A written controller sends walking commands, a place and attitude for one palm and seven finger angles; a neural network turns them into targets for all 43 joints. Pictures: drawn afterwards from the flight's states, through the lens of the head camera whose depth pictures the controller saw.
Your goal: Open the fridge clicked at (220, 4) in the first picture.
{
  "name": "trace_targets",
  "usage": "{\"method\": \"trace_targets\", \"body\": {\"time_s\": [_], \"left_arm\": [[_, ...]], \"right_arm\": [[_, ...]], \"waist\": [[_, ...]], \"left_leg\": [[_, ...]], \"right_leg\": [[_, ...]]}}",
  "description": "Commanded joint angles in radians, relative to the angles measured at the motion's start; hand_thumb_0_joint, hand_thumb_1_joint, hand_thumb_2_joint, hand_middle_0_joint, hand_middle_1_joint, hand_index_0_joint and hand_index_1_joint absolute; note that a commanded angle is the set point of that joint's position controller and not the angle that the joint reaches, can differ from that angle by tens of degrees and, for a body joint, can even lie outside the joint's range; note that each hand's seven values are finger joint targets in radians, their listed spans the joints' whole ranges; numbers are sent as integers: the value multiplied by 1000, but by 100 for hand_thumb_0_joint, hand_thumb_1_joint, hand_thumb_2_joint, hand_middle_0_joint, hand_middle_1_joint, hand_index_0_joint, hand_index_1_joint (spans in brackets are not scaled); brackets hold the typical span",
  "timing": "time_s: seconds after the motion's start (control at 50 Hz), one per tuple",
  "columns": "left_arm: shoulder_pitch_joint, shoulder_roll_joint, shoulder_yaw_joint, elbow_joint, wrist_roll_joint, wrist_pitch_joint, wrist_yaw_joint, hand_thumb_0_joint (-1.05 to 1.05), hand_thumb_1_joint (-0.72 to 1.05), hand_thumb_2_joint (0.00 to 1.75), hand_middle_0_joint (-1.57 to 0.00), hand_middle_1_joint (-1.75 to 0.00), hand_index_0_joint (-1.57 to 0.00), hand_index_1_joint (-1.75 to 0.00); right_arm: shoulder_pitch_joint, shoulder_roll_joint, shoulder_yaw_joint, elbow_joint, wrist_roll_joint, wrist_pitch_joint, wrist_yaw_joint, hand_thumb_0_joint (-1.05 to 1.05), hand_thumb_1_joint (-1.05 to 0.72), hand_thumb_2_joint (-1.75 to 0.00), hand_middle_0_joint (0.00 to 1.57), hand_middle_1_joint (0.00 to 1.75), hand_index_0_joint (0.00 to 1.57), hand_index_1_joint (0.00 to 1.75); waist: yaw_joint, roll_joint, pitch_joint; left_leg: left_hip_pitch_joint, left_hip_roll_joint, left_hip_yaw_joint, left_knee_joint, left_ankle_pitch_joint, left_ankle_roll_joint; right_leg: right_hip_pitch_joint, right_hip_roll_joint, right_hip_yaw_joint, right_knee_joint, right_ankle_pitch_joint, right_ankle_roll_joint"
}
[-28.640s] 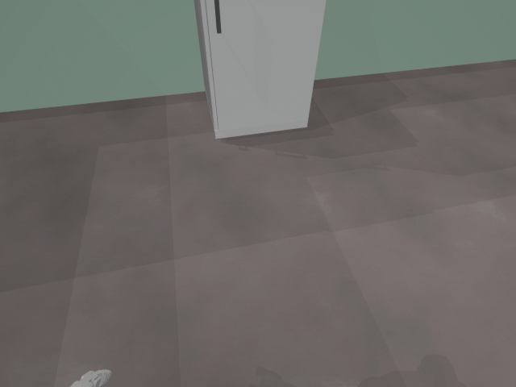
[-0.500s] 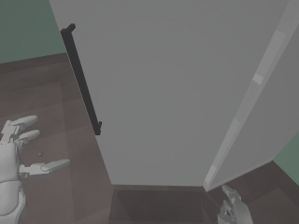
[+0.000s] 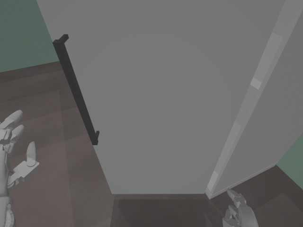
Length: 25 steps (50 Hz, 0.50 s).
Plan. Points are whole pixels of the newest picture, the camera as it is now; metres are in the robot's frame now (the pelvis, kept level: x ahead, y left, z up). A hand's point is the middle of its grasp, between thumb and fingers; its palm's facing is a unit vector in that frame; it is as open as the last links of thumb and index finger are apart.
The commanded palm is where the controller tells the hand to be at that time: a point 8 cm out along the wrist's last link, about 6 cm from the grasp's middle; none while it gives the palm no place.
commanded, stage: draw the hand back to the body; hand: left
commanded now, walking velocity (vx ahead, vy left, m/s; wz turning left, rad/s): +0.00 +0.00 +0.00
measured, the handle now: (82, 100) +0.44 +0.29 +0.11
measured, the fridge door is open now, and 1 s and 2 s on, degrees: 66 66 66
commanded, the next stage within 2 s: step back with the hand held close in 0.28 s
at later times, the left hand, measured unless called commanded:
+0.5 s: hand (32, 160) +0.19 +0.27 +0.16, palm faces +0.49 -0.79 -0.37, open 7.4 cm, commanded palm +0.13 +0.30 +0.17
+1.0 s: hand out of the picture +0.08 +0.31 +0.15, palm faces +0.51 -0.76 -0.41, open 7.4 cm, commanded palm +0.01 +0.34 +0.17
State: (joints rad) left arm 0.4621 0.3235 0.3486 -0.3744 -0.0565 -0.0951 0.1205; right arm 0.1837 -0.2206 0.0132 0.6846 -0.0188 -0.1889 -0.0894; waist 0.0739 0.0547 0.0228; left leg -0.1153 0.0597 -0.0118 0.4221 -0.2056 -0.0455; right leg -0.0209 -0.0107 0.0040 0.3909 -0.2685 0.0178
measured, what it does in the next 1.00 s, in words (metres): shifts its weight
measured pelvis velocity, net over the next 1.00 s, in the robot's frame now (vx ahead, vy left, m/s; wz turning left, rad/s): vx -0.11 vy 0.04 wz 0.07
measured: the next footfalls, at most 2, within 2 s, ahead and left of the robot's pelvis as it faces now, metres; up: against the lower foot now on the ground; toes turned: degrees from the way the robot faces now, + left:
right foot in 1.36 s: -0.16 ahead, -0.07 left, +0.00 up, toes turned +11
left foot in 1.58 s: -0.25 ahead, +0.16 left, +0.00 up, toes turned +12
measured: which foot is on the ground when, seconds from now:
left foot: down 0.00-1.00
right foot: down 0.00-1.00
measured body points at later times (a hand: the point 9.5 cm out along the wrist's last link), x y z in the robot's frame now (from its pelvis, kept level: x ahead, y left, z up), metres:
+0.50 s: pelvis -0.01 +0.00 +0.00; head -0.03 -0.01 +0.45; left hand +0.15 +0.31 +0.18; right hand +0.19 -0.22 -0.08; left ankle +0.02 +0.15 -0.74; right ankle -0.03 -0.13 -0.74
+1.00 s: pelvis -0.11 +0.04 -0.02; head -0.10 +0.05 +0.43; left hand +0.05 +0.35 +0.17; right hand +0.08 -0.18 -0.09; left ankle +0.02 +0.15 -0.74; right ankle -0.03 -0.12 -0.74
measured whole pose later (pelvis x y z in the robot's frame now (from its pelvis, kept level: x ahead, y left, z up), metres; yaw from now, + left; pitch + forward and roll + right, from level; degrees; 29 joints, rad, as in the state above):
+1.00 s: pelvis -0.11 +0.04 -0.02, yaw +4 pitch -3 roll -3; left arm 0.46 0.37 0.41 -0.45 -0.01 -0.21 0.16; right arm 0.22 -0.20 0.02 0.57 0.01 -0.11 -0.09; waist -0.01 0.01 0.06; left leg -0.46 0.03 -0.02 0.63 -0.18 0.02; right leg -0.33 0.00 0.05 0.59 -0.21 0.05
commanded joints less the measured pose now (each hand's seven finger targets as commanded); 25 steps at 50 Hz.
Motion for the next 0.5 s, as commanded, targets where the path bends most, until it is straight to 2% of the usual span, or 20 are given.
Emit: {"method": "trace_targets", "body": {"time_s": [0.0,0.04,0.08,0.16,0.26,0.28,0.34,0.36,0.38,0.4,0.42,0.44,0.48], "left_arm": [[-110,180,112,-182,-4,-54,17,0,90,90,-20,-30,-20,-30],[-129,186,115,-181,-6,-52,16,0,90,90,-20,-30,-20,-30],[-132,187,114,-196,-4,-54,17,0,90,90,-20,-30,-20,-30],[-124,191,112,-220,-2,-54,21,0,90,90,-20,-30,-20,-30],[-109,192,117,-212,-5,-51,23,0,90,90,-20,-30,-20,-30],[-112,192,117,-215,-4,-50,23,0,90,90,-20,-30,-20,-30],[-99,192,125,-189,-7,-47,20,0,90,90,-20,-30,-20,-30],[-93,183,118,-189,-7,-48,18,0,90,90,-20,-30,-20,-30],[-168,171,86,-230,-4,-51,17,0,90,90,-20,-30,-20,-30],[-236,275,178,-247,-2,-75,17,0,90,90,-20,-30,-20,-30],[-169,210,120,-183,5,-73,7,0,90,90,-20,-30,-20,-30],[-168,225,131,-198,6,-74,5,0,90,90,-20,-30,-20,-30],[-95,201,114,-187,11,-78,8,0,90,90,-20,-30,-20,-30]], "right_arm": [[-143,-99,-44,-158,6,-47,-15,0,-90,-90,20,30,20,30],[-146,-99,-44,-155,6,-46,-19,0,-90,-90,20,30,20,30],[-147,-96,-43,-160,5,-43,-18,0,-90,-90,20,30,20,30],[-150,-93,-38,-159,3,-49,-18,0,-90,-90,20,30,20,30],[-151,-92,-38,-159,3,-49,-18,0,-90,-90,20,30,20,30],[-152,-91,-39,-160,3,-47,-18,0,-90,-90,20,30,20,30],[-152,-94,-41,-157,5,-45,-17,0,-90,-90,20,30,20,30],[-149,-93,-40,-159,5,-42,-16,0,-90,-90,20,30,20,30],[-155,-94,-38,-163,6,-42,-15,0,-90,-90,20,30,20,30],[-161,-114,-30,-194,14,-12,-8,0,-90,-90,20,30,20,30],[-158,-99,-28,-176,12,8,-7,0,-90,-90,20,30,20,30],[-172,-98,-30,-186,11,18,-8,0,-90,-90,20,30,20,30],[-149,-94,-34,-202,17,42,-5,0,-90,-90,20,30,20,30]], "waist": [[-4,-26,-45],[-5,-25,-35],[-1,-14,-64],[3,38,-68],[2,6,-58],[2,21,-60],[2,-13,-41],[2,-3,-45],[-5,22,-57],[-41,-23,10],[-53,-69,-6],[-48,-79,-16],[-49,-83,-94]], "left_leg": [[58,-49,81,-44,156,60],[61,-49,80,-45,146,62],[65,-50,79,-46,156,61],[71,-53,77,-44,167,59],[66,-50,74,-48,154,56],[66,-50,76,-49,152,56],[58,-48,74,-48,158,57],[54,-46,74,-52,161,56],[62,-51,76,-51,155,56],[-24,-22,62,27,139,65],[-33,-27,56,70,134,62],[-30,-29,58,85,154,60],[-32,-25,58,106,203,55]], "right_leg": [[-94,34,-45,-80,215,3],[-98,33,-44,-90,208,3],[-81,31,-45,-79,214,3],[-75,28,-46,-77,229,-1],[-81,31,-49,-82,210,0],[-81,31,-47,-82,207,0],[-86,34,-49,-86,217,0],[-79,31,-49,-79,219,1],[-85,30,-47,-79,211,1],[-209,-13,1,-119,271,0],[-220,-43,9,-109,318,-6],[-225,-58,15,-102,393,-10],[-192,-78,11,-54,438,-16]]}}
